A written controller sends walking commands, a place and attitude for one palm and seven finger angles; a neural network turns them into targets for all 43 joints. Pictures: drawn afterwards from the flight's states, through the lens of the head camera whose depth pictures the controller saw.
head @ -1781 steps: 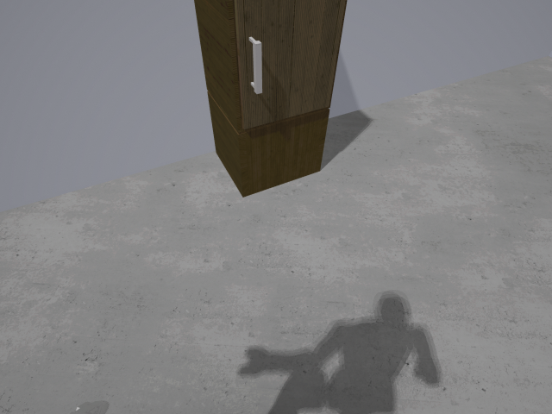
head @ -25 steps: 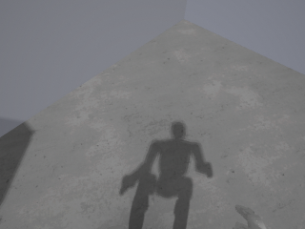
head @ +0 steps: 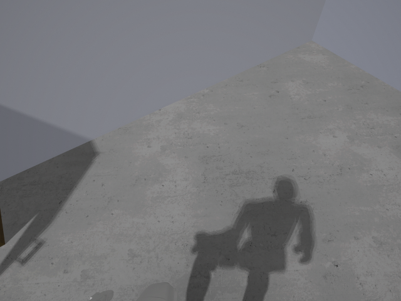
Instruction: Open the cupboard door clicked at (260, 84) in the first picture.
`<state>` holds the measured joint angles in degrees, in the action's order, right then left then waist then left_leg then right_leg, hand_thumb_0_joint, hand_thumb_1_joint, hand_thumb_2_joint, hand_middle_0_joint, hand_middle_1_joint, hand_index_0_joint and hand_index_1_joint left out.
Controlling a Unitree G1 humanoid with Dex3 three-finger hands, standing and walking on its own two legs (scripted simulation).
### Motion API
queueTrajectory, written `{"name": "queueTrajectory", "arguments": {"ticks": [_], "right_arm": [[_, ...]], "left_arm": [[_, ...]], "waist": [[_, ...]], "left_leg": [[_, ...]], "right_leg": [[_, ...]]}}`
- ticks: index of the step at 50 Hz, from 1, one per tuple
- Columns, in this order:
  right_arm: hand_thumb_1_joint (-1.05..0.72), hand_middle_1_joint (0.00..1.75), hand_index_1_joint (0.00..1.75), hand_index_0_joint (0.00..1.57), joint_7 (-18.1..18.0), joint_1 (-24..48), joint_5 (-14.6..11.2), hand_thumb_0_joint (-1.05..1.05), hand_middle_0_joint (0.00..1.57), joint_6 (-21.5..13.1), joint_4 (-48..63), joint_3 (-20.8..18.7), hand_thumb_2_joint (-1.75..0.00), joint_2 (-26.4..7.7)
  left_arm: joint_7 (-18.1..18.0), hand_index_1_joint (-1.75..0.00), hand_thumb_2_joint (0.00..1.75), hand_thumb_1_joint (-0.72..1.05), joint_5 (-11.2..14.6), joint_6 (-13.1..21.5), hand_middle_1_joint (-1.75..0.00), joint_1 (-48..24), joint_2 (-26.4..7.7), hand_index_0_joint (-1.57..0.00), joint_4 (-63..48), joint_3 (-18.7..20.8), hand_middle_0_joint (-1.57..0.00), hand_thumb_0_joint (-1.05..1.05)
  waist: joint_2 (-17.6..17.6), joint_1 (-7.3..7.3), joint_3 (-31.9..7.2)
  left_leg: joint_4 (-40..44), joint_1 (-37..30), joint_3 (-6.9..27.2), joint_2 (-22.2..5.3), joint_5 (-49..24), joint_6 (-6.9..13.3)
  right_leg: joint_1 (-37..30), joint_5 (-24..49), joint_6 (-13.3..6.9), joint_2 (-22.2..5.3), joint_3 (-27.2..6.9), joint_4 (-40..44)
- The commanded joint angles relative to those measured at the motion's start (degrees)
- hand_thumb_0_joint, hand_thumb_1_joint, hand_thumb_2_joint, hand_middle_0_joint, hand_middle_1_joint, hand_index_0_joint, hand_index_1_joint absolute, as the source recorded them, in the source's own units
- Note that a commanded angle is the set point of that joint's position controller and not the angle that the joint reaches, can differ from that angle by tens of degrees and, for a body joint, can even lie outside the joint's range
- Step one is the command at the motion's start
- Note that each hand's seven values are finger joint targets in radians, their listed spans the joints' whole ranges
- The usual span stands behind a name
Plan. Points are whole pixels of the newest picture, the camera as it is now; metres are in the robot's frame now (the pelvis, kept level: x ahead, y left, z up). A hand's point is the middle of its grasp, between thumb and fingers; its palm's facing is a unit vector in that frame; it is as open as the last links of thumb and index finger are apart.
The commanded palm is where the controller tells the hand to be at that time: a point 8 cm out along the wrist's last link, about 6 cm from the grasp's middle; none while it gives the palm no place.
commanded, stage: turn to face it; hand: left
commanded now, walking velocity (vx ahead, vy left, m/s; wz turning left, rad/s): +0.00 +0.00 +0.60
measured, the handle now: out of the picture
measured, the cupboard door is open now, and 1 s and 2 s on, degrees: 40 40 40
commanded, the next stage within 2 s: take the last steps up to it in 2.00 s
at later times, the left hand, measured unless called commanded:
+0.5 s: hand out of the picture +0.05 +0.22 -0.16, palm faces +0.30 -0.90 -0.31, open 7.4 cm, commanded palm none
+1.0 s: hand out of the picture -0.08 +0.18 -0.20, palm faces +0.61 -0.76 -0.23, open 7.4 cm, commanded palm none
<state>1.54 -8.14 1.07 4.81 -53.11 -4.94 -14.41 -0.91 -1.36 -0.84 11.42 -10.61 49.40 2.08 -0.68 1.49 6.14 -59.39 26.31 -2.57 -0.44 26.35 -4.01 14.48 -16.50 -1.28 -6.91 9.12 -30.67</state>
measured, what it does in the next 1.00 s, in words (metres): steps on the spot, turning left: left foot, then right foot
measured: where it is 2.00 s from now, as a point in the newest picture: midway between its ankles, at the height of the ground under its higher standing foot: outside the picture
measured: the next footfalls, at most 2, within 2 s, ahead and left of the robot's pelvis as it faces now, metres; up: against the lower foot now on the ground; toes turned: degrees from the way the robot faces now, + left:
left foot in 0.18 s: +0.02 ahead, +0.14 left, +0.00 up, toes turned +12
right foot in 0.50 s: +0.09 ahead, -0.13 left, +0.00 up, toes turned +15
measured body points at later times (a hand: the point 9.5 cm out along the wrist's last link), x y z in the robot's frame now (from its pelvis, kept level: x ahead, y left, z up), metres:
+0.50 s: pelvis +0.01 -0.03 -0.01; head +0.06 -0.02 +0.43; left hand +0.03 +0.27 -0.14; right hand +0.16 -0.25 -0.16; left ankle -0.02 +0.13 -0.74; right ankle +0.05 -0.14 -0.74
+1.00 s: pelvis +0.00 -0.02 -0.02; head +0.03 +0.03 +0.43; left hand -0.11 +0.22 -0.18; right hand +0.26 -0.16 -0.14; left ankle -0.06 +0.06 -0.74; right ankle +0.05 -0.16 -0.70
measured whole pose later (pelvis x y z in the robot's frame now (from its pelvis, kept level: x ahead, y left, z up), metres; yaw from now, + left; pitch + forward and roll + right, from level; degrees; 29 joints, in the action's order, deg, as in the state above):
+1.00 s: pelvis +0.00 -0.02 -0.02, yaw +36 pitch +1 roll +0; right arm 0.7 -5.8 1.6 1.9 -50.6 -3.4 -12.5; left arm -0.6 -1.0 -3.8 12.3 -15.2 52.8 4.5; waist -4.4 -0.7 6.0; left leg -36.3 18.4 -2.6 0.6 18.8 2.0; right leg 24.2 -30.4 3.8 -7.5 5.7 -57.4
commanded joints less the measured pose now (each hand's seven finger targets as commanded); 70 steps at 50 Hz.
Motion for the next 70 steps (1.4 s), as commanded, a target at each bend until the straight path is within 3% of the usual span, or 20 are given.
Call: {"name": "queueTrajectory", "arguments": {"ticks": [1, 7, 9, 10, 14, 23, 24, 25, 26, 29, 39, 43, 44, 45, 46, 52, 62, 63, 65, 70], "right_arm": [[-0.9, 0.3, 0.3, 0.2, 0.4, 4.9, -0.6, 0.0, 0.2, -2.2, 5.9, 0.5, -0.9, -1.2], [-0.9, 0.3, 0.3, 0.2, 0.0, -2.3, -0.4, 0.0, 0.2, -3.0, 4.5, -0.3, -0.9, -4.5], [-0.9, 0.3, 0.3, 0.2, -0.7, -9.3, 0.4, 0.0, 0.2, -3.2, 3.7, -2.7, -0.9, -14.7], [-0.9, 0.3, 0.3, 0.2, -1.3, -10.9, 0.5, 0.0, 0.2, -3.1, 2.8, -2.4, -0.9, -14.5], [-0.9, 0.3, 0.3, 0.2, -2.5, -1.5, 0.4, 0.0, 0.2, -4.0, 5.1, -1.1, -0.9, -10.2], [-0.9, 0.3, 0.3, 0.2, -2.0, 1.9, 0.1, 0.0, 0.2, -3.1, 5.9, -2.0, -0.9, -10.8], [-0.9, 0.3, 0.3, 0.2, -1.7, 2.8, -0.3, 0.0, 0.2, -3.0, 6.6, -1.8, -0.9, -9.0], [-0.9, 0.3, 0.3, 0.2, -1.3, 1.8, -0.8, 0.0, 0.2, -3.0, 7.8, -1.3, -0.9, -4.6], [-0.9, 0.3, 0.3, 0.2, -1.0, 3.1, -0.3, 0.0, 0.2, -3.0, 8.8, -1.3, -0.9, -5.7], [-0.9, 0.3, 0.3, 0.2, -0.3, 1.7, -0.2, 0.0, 0.2, -1.7, 5.4, -1.5, -0.9, -5.2], [-0.9, 0.3, 0.3, 0.2, 0.5, 6.6, -0.6, 0.0, 0.2, -1.9, 5.9, 0.2, -0.9, -1.9], [-0.9, 0.3, 0.3, 0.2, 0.1, 1.8, -0.5, 0.0, 0.2, -2.8, 5.3, 0.1, -0.9, -3.3], [-0.9, 0.3, 0.3, 0.2, 0.1, -1.6, -0.3, 0.0, 0.2, -3.1, 4.6, -0.5, -0.9, -5.4], [-0.9, 0.3, 0.3, 0.2, -0.3, -5.3, 0.4, 0.0, 0.2, -3.5, 4.4, -2.2, -0.9, -12.5], [-0.9, 0.3, 0.3, 0.2, -0.9, -9.5, 0.4, 0.0, 0.2, -3.1, 3.4, -3.0, -0.9, -15.8], [-0.9, 0.3, 0.3, 0.2, -2.6, -2.2, 0.3, 0.0, 0.2, -4.4, 4.9, -0.9, -0.9, -10.2], [-0.9, 0.3, 0.3, 0.2, -2.1, 0.6, 0.3, 0.0, 0.2, -3.1, 5.0, -1.9, -0.9, -10.5], [-0.9, 0.3, 0.3, 0.2, -2.0, 1.1, -0.1, 0.0, 0.2, -3.1, 5.5, -1.9, -0.9, -9.7], [-0.9, 0.3, 0.3, 0.2, -1.3, 1.4, -0.7, 0.0, 0.2, -3.3, 7.6, -1.1, -0.9, -4.0], [-0.9, 0.3, 0.3, 0.2, 0.0, 0.3, -0.2, 0.0, 0.2, -1.6, 4.3, -0.9, -0.9, -4.0]], "left_arm": [[-1.1, -0.3, 0.9, 0.9, -0.5, 1.7, -0.3, 4.6, -13.4, -0.2, -2.0, 4.0, -0.2, 0.0], [-0.4, -0.3, 0.9, 0.9, 0.4, 1.0, -0.3, 2.0, -13.3, -0.2, -1.7, 4.6, -0.2, 0.0], [0.1, -0.3, 0.9, 0.9, 0.5, 0.3, -0.3, -3.0, -7.4, -0.2, -6.0, 2.7, -0.2, 0.0], [-0.1, -0.3, 0.9, 0.9, 0.0, -0.2, -0.3, -5.5, -9.1, -0.2, -7.1, 2.9, -0.2, 0.0], [0.5, -0.3, 0.9, 0.9, 0.2, -0.8, -0.3, -2.5, -8.4, -0.2, -2.8, 3.4, -0.2, 0.0], [0.2, -0.3, 0.9, 0.9, 0.8, 0.3, -0.3, 3.2, -8.4, -0.2, -2.4, 3.2, -0.2, 0.0], [0.0, -0.3, 0.9, 0.9, 0.4, 0.9, -0.3, 6.2, -11.1, -0.2, -2.1, 3.8, -0.2, 0.0], [-0.7, -0.3, 0.9, 0.9, -0.6, 1.4, -0.3, 7.7, -16.6, -0.2, -1.8, 5.0, -0.2, 0.0], [-0.7, -0.3, 0.9, 0.9, -0.4, 1.1, -0.3, 6.8, -18.2, -0.2, -2.6, 4.5, -0.2, 0.0], [-1.1, -0.3, 0.9, 0.9, 0.1, 1.2, -0.3, -1.0, -11.2, -0.2, -4.2, 3.1, -0.2, 0.0], [-1.0, -0.3, 0.9, 0.9, -0.5, 1.6, -0.3, 4.7, -13.4, -0.2, -1.5, 3.9, -0.2, 0.0], [-0.4, -0.3, 0.9, 0.9, 0.0, 1.1, -0.3, 3.3, -14.2, -0.2, -1.2, 4.6, -0.2, 0.0], [-0.2, -0.3, 0.9, 0.9, 0.4, 0.9, -0.3, 2.3, -13.2, -0.2, -1.5, 4.5, -0.2, 0.0], [0.3, -0.3, 0.9, 0.9, 0.8, 0.4, -0.3, 2.2, -9.7, -0.2, -3.5, 4.0, -0.2, 0.0], [0.1, -0.3, 0.9, 0.9, 0.3, 0.0, -0.3, -2.5, -8.1, -0.2, -6.2, 2.8, -0.2, 0.0], [0.4, -0.3, 0.9, 0.9, 0.3, -0.8, -0.3, -2.3, -8.5, -0.2, -2.3, 3.2, -0.2, 0.0], [0.1, -0.3, 0.9, 0.9, 0.9, 0.1, -0.3, 0.2, -8.4, -0.2, -3.3, 2.9, -0.2, 0.0], [-0.1, -0.3, 0.9, 0.9, 0.9, 0.5, -0.3, 2.5, -9.5, -0.2, -2.8, 3.2, -0.2, 0.0], [-1.0, -0.3, 0.9, 0.9, -0.6, 1.4, -0.3, 5.7, -17.7, -0.2, -2.6, 4.8, -0.2, 0.0], [-1.3, -0.3, 0.9, 0.9, 0.0, 1.4, -0.3, -3.4, -10.6, -0.2, -4.9, 2.8, -0.2, 0.0]], "waist": [[-10.1, -4.4, -9.4], [-5.5, 0.14, -11.1], [18.6, 4.39, -11.1], [11.8, 4.73, -11.0], [10.8, -0.74, -8.5], [9.9, -3.29, -9.5], [3.3, -4.94, -9.7], [-15.0, -5.34, -10.1], [-16.9, -5.7, -8.9], [-11.0, -1.06, -6.2], [-10.7, -4.33, -7.5], [-8.8, -1.72, -9.6], [-3.2, 0.56, -11.2], [14.6, 2.58, -12.9], [17.4, 4.77, -12.2], [8.4, -0.62, -9.5], [10.3, -2.47, -9.4], [7.5, -3.75, -9.6], [-16.5, -5.46, -9.9], [-11.2, -0.26, -6.1]], "left_leg": [[12.3, 0.5, -2.7, -0.3, 1.5, 0.2], [34.2, -18.0, -2.8, -1.2, -13.9, 2.8], [39.2, -27.9, 26.3, -24.3, -45.5, 16.2], [38.6, -24.4, 25.6, -24.1, -39.4, 18.5], [39.1, -17.3, 15.6, -13.7, -34.4, 13.1], [32.3, -7.8, 17.7, -9.0, -28.2, 10.2], [27.4, -2.1, 15.3, -5.2, -19.7, 7.3], [13.4, 9.1, 5.7, 3.5, -0.2, 2.4], [-1.2, 8.5, 5.1, 3.5, 10.7, 2.0], [-13.3, 7.7, 5.7, -0.8, -0.1, 1.0], [12.7, -0.2, -2.3, -0.7, 1.0, 0.3], [28.3, -11.8, -4.1, 0.3, -8.5, 1.9], [35.2, -19.8, -0.9, -2.0, -15.8, 3.1], [37.6, -29.2, 20.0, -17.1, -32.6, 10.4], [38.5, -28.0, 28.0, -25.4, -46.1, 18.0], [37.9, -20.6, 15.6, -13.0, -43.0, 13.3], [33.4, -10.1, 20.5, -9.3, -33.1, 11.3], [30.7, -6.0, 20.1, -7.0, -28.2, 9.3], [7.6, 9.2, 4.7, 5.9, 7.9, 1.6], [-9.4, 6.2, 3.8, -1.1, -0.6, 0.2]], "right_leg": [[-13.6, 33.2, -5.8, -13.9, -7.0, 7.0], [-3.0, 22.2, -0.1, -13.0, -0.9, -3.8], [20.9, -21.9, 6.3, -0.8, -0.7, -26.8], [21.1, -20.3, 5.6, -0.3, -6.4, -32.3], [18.5, -7.8, 6.0, 0.8, -9.4, -34.0], [-3.8, -0.1, 5.2, 6.4, -5.5, -0.4], [-10.9, 3.3, 4.3, 2.5, -9.2, 8.4], [-16.8, 5.7, -1.3, -14.3, -26.8, 15.3], [-9.8, 11.0, -7.2, -22.3, -30.5, 15.9], [-4.9, 17.7, -5.7, -13.1, -16.7, 12.0], [-12.2, 28.3, -5.8, -14.6, -6.4, 8.4], [-7.5, 25.0, -2.1, -13.9, -2.1, 0.9], [-1.8, 20.1, 0.5, -12.6, 0.4, -6.5], [14.2, -6.3, 5.4, -4.3, 3.3, -20.0], [21.2, -23.5, 6.0, -0.5, -2.6, -29.1], [18.7, -7.2, 6.6, 1.0, -9.2, -33.4], [-1.7, -1.8, 5.4, 6.9, -6.4, -3.4], [-8.2, 3.2, 5.0, 5.7, -6.9, 4.6], [-16.5, 12.7, -4.7, -19.5, -30.1, 15.1], [-6.2, 23.0, -5.3, -11.5, -11.0, 10.8]]}}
